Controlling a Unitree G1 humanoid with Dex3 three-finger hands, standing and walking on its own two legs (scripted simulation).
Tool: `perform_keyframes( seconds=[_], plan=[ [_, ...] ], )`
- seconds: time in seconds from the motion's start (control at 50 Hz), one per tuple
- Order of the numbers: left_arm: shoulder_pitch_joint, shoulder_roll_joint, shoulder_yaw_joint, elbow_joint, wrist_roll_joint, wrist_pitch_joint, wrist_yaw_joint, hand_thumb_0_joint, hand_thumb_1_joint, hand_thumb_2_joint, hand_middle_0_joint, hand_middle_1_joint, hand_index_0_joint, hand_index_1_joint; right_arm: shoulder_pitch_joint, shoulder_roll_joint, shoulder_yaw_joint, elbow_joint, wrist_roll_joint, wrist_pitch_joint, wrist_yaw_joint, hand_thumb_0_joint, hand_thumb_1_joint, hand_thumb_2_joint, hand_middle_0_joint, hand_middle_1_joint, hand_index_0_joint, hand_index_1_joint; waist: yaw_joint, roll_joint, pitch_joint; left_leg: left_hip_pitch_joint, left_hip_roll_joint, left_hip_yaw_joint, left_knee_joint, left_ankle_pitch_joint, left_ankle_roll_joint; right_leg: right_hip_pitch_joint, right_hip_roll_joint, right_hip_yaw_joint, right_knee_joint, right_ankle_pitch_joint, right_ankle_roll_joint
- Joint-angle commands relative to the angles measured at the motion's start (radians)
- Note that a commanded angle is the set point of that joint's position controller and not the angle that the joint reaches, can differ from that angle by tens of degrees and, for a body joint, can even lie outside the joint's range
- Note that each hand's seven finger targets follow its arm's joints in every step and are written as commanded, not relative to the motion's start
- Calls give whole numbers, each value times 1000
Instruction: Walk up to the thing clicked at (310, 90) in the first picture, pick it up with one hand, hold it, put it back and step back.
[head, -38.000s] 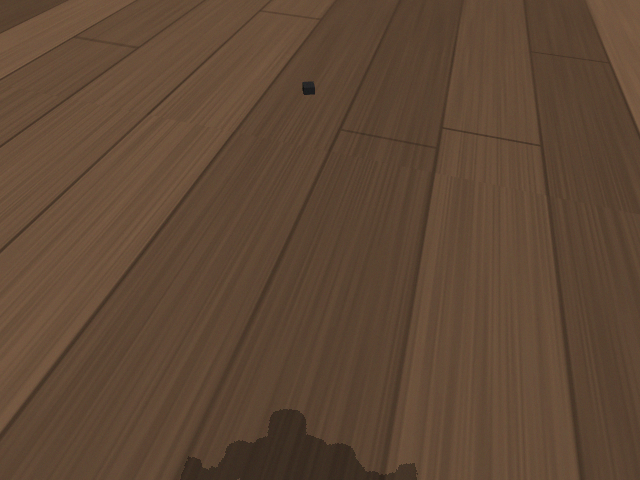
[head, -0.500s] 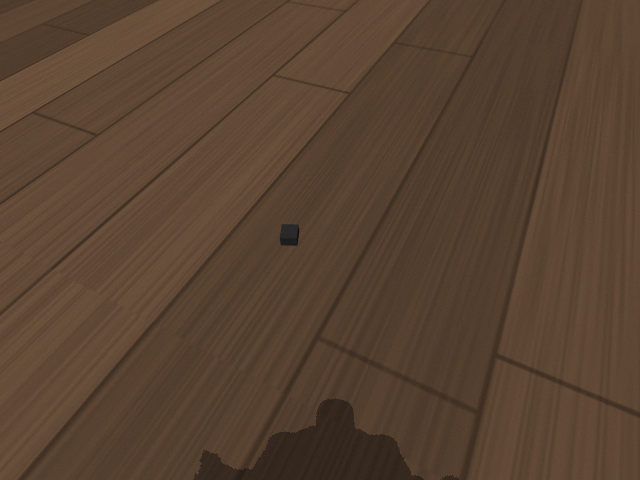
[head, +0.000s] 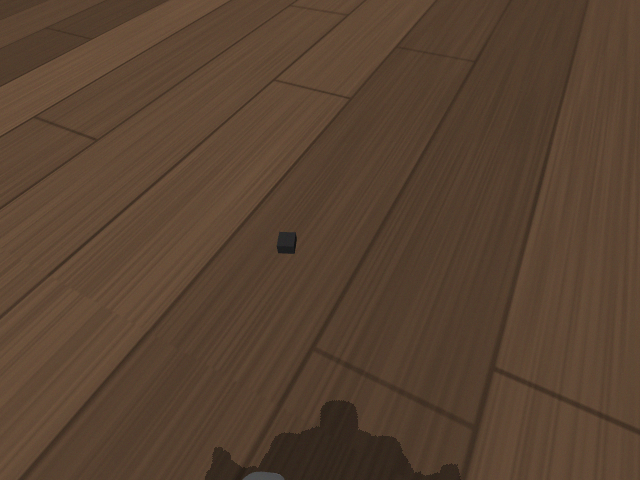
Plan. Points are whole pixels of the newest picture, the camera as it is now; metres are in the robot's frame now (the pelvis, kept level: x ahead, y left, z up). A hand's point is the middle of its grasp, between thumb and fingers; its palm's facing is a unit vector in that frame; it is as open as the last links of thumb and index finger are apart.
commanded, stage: step back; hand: left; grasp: from above
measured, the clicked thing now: (286, 242) +1.06 +0.21 -0.74
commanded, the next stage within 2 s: stand in 0.30 s
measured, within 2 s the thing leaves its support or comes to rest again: neither
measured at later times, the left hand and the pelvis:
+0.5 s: hand out of the picture +0.09 +0.28 -0.15, palm faces +0.00 -0.94 -0.33, open 7.3 cm; pelvis +0.02 +0.03 +0.01, yaw +0 degrees
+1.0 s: hand out of the picture +0.05 +0.29 -0.14, palm faces -0.05 -0.94 -0.34, open 7.3 cm; pelvis +0.00 +0.03 +0.01, yaw +0 degrees
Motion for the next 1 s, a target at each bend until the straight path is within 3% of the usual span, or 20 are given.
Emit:
perform_keyframes(
  seconds=[0.0, 0.04, 0.1, 0.12, 0.14, 0.16, 0.18, 0.22, 0.24, 0.26, 0.28, 0.34, 0.42, 0.52, 0.56, 0.74, 0.8, 0.86, 0.9, 0.98],
  plan=[
    [-17, 292, 74, -64, -16, -26, 28, 0, 900, 900, -200, -300, -200, -300, -6, -127, -26, -53, -7, -19, -10, 0, -900, -900, 200, 300, 200, 300, 8, -202, -67, -18, 34, 36, -107, 35, -9, 97, -258, 215, -131, 583, -112],
    [-43, 281, 70, -72, -23, -15, 32, 0, 900, 900, -200, -300, -200, -300, -15, -121, -26, -44, -5, -23, -12, 0, -900, -900, 200, 300, 200, 300, -2, -236, -94, 30, 30, 100, -197, 68, -4, 114, -241, 165, -77, 720, -103],
    [-92, 283, 63, -88, -30, 5, 32, 0, 900, 900, -200, -300, -200, -300, 12, -131, -40, -14, -10, -27, -15, 0, -900, -900, 200, 300, 200, 300, -36, -198, -128, 168, 17, 132, -402, 353, 14, 59, -200, 124, 31, 601, -51],
    [-82, 261, 54, -97, -30, 10, 32, 0, 900, 900, -200, -300, -200, -300, 9, -171, -52, -10, -15, -28, -18, 0, -900, -900, 200, 300, 200, 300, -34, -126, -153, 228, 73, 54, -391, 532, 41, 12, -166, 108, 76, 506, -18],
    [-57, 234, 45, -95, -38, 16, 32, 0, 900, 900, -200, -300, -200, -300, -29, -204, -55, -23, -16, -31, -21, 0, -900, -900, 200, 300, 200, 300, -12, -24, -175, 262, 186, -79, -400, 607, 88, -49, -100, 79, 123, 336, 13],
    [-45, 223, 38, -73, -46, 25, 31, 0, 900, 900, -200, -300, -200, -300, -106, -228, -52, -41, -8, -32, -19, 0, -900, -900, 200, 300, 200, 300, 10, 22, -173, 179, 261, -156, -423, 490, 168, -25, -29, 45, 137, 69, 29],
    [-49, 231, 40, -52, -45, 30, 33, 0, 900, 900, -200, -300, -200, -300, -138, -237, -49, -43, 1, -29, -16, 0, -900, -900, 200, 300, 200, 300, 10, 57, -151, 79, 288, -165, -425, 425, 203, 55, -19, 51, 108, -82, 20],
    [-44, 235, 35, -25, -32, 21, 30, 0, 900, 900, -200, -300, -200, -300, -188, -194, -31, -31, -3, -19, -12, 0, -900, -900, 200, 300, 200, 300, 24, 39, -130, 26, 219, -67, -411, 340, 131, 108, -52, 92, -23, -51, 8],
    [-42, 256, 41, -18, -24, 14, 27, 0, 900, 900, -200, -300, -200, -300, -189, -178, -25, -31, -2, -20, -11, 0, -900, -900, 200, 300, 200, 300, 20, 21, -134, 39, 174, -31, -380, 339, 81, 114, -93, 129, -71, 53, -4],
    [-51, 285, 48, -14, -25, 8, 26, 0, 900, 900, -200, -300, -200, -300, -182, -166, -22, -26, 1, -20, -11, 0, -900, -900, 200, 300, 200, 300, 6, -8, -130, 59, 130, -1, -341, 338, 49, 80, -130, 192, -103, 109, -20],
    [-69, 247, 19, 13, -26, 10, 17, 0, 900, 900, -200, -300, -200, -300, -127, -146, -13, -11, 11, -31, -6, 0, -900, -900, 200, 300, 200, 300, -31, -19, -138, 167, 111, 2, -396, 336, 30, 29, -154, 196, -133, 119, -20],
    [-94, 210, -3, 25, -37, 11, 8, 0, 900, 900, -200, -300, -200, -300, -169, -176, -9, 20, 4, -48, 0, 0, -900, -900, 200, 300, 200, 300, -14, 23, -124, 207, 166, -46, -458, 421, 44, 50, -90, 126, -150, 152, 17],
    [-126, 237, -2, 55, -35, 8, 10, 0, 900, 900, -200, -300, -200, -300, -172, -156, -1, 32, 7, -53, -2, 0, -900, -900, 200, 300, 200, 300, -26, -44, -127, 251, 157, -6, -477, 539, 31, 111, -115, 130, -190, 285, 23],
    [-130, 229, -9, 84, -33, 10, 3, 0, 900, 900, -200, -300, -200, -300, -200, -154, 1, 52, 10, -54, 1, 0, -900, -900, 200, 300, 200, 300, -17, -38, -83, 255, 152, -4, -548, 395, 20, 93, -116, 134, -266, 149, 27],
    [-133, 233, -8, 90, -31, 6, 3, 0, 900, 900, -200, -300, -200, -300, -197, -154, 0, 57, 10, -55, 3, 0, -900, -900, 200, 300, 200, 300, -20, -44, -99, 261, 150, 4, -555, 419, 18, 119, -123, 136, -278, 183, 29],
    [-148, 237, -10, 102, -25, 7, 1, 0, 900, 900, -200, -300, -200, -300, -192, -152, 1, 75, 6, -49, 8, 0, -900, -900, 200, 300, 200, 300, -24, -59, -70, 232, 140, 8, -600, 260, 8, 92, -129, 144, -335, 46, 33],
    [-132, 238, -7, 107, -24, 15, -2, 0, 900, 900, -200, -300, -200, -300, -185, -162, 1, 80, 3, -45, 8, 0, -900, -900, 200, 300, 200, 300, -20, -26, -31, 177, 143, -16, -644, 93, 5, 60, -113, 138, -327, -45, 35],
    [-109, 234, -7, 110, -22, 18, -6, 0, 900, 900, -200, -300, -200, -300, -181, -172, -1, 77, 3, -43, 8, 0, -900, -900, 200, 300, 200, 300, -12, -18, -33, 130, 148, -33, -666, 26, 8, 70, -105, 130, -309, -56, 32],
    [-105, 233, -9, 106, -22, 12, -7, 0, 900, 900, -200, -300, -200, -300, -184, -166, -1, 75, 4, -49, 8, 0, -900, -900, 200, 300, 200, 300, -14, -43, -96, 199, 148, -15, -630, 158, 13, 89, -121, 140, -306, 28, 26],
    [-113, 234, -12, 102, -26, 10, -4, 0, 900, 900, -200, -300, -200, -300, -162, -159, 4, 87, 4, -52, 6, 0, -900, -900, 200, 300, 200, 300, -23, -45, -100, 225, 143, -1, -610, 238, 10, 79, -125, 144, -306, 62, 28]
  ],
)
